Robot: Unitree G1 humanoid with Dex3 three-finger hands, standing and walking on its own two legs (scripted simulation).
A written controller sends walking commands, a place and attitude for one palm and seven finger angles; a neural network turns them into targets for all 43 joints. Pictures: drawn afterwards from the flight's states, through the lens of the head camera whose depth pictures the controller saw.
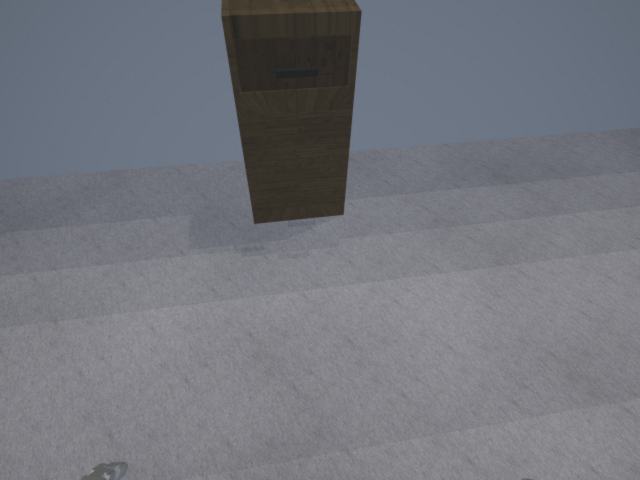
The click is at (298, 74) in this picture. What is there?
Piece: drawer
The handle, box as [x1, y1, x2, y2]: [275, 62, 317, 78]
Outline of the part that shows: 317,68 316,66 314,66 313,62 311,62 310,67 279,68 278,65 275,64 276,78 317,75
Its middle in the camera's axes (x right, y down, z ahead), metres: -0.08 -0.52 +1.20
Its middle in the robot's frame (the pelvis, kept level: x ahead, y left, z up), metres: +1.24 +0.15 -0.07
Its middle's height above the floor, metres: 0.70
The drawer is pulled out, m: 0.00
